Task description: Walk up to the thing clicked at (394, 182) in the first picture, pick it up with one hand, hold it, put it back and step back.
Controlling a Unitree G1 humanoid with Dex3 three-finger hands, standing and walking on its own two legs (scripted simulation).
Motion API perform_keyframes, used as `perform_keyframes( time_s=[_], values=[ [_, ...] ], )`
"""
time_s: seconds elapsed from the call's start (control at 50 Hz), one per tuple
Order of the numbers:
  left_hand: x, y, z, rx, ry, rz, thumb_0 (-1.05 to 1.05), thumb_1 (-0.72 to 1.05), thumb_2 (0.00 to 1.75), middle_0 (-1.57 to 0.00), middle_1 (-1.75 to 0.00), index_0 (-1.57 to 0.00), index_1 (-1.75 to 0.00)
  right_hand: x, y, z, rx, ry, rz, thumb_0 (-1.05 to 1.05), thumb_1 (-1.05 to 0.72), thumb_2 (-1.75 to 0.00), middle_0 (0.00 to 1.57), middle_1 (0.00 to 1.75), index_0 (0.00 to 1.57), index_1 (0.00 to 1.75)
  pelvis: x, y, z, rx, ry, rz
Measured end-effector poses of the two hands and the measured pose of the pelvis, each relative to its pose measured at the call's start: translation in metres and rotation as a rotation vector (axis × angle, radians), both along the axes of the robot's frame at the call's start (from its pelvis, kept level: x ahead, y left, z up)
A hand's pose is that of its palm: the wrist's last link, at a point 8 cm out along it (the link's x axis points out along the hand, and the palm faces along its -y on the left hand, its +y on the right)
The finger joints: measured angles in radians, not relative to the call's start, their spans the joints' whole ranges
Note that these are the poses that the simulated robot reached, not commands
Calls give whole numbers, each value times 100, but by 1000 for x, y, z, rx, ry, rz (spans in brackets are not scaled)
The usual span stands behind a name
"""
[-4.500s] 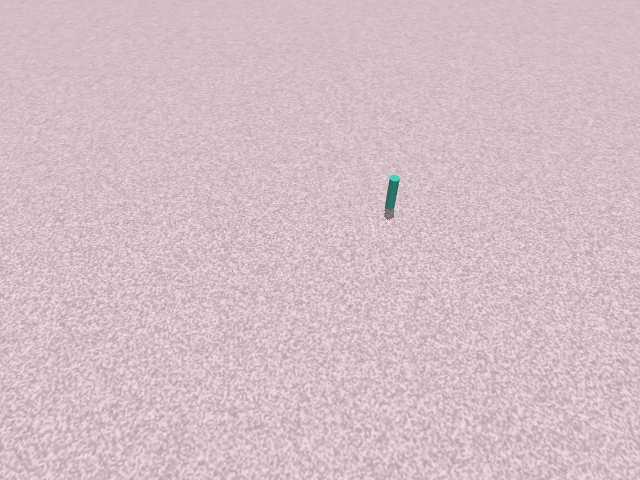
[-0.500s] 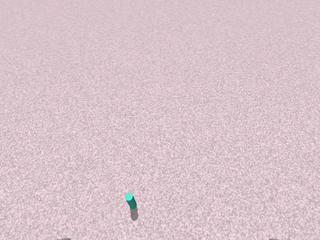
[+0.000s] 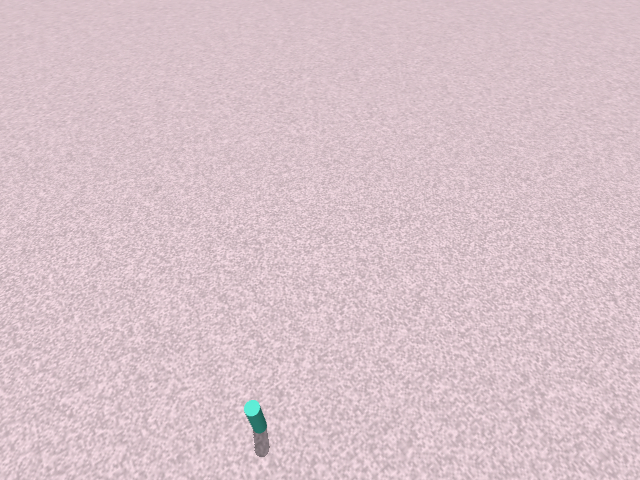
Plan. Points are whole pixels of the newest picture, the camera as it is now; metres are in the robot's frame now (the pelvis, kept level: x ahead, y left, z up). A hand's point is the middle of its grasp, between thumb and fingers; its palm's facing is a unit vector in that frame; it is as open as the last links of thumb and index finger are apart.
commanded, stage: walk up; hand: left
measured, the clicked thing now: (256, 417) +0.40 +0.21 -0.70
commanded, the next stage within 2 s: stand in 0.48 s
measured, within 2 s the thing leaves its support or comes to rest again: neither
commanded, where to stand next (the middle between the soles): +0.04 +0.00 m, yaw +1 degrees
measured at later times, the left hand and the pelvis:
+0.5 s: hand out of the picture +0.08 +0.26 -0.16, palm faces +0.00 -0.95 -0.32, open 7.3 cm; pelvis +0.01 +0.01 +0.00, yaw +0 degrees
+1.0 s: hand out of the picture +0.09 +0.26 -0.16, palm faces -0.01 -0.94 -0.33, open 7.3 cm; pelvis +0.02 +0.01 +0.00, yaw +1 degrees
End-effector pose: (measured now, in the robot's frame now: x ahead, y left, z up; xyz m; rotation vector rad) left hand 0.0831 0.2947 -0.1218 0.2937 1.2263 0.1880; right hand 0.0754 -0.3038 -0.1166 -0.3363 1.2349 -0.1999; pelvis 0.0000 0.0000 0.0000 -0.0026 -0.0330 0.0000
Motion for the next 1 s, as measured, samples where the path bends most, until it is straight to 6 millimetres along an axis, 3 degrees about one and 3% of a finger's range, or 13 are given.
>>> perform_keyframes(
  time_s=[0.24, 1.0],
  values=[
    [-13, 6, -2, 0, 33, 26, 0, 91, 90, -20, -30, -21, -30, 5, 12, -2, 16, 0, 4, 0, -91, -90, 20, 30, 20, 30, 4, 5, 1, 0, 0, 3],
    [-3, 9, 1, 14, 23, 11, 0, 91, 90, -20, -30, -21, -30, 20, 13, -1, 15, -1, 18, 0, -91, -90, 20, 30, 20, 30, 15, 6, 1, 2, 11, 12]
  ],
)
